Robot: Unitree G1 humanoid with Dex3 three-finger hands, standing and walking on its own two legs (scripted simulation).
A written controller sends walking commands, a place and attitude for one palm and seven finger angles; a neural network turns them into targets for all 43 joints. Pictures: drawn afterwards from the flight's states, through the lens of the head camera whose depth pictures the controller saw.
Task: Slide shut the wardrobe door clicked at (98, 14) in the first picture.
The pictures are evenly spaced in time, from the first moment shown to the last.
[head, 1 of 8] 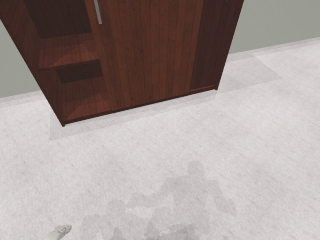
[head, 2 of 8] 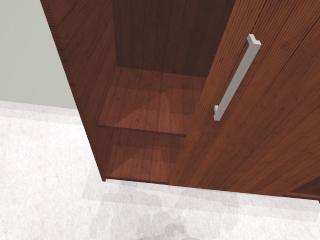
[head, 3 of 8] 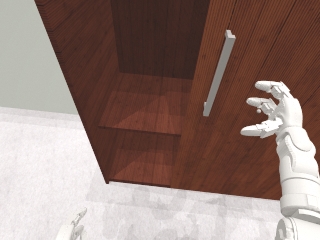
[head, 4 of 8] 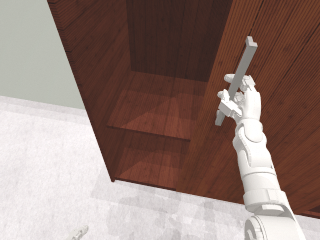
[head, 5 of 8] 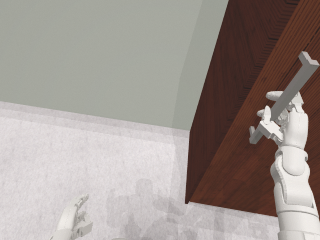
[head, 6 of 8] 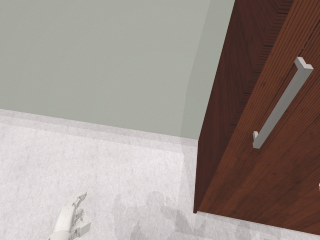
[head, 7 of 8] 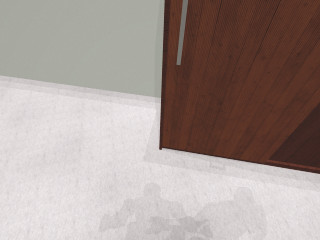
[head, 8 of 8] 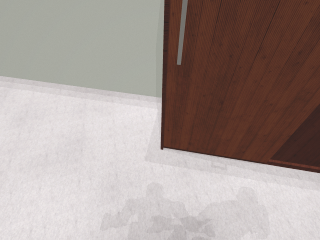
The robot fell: no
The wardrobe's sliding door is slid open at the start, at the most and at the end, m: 0.40 0.40 0.00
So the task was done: yes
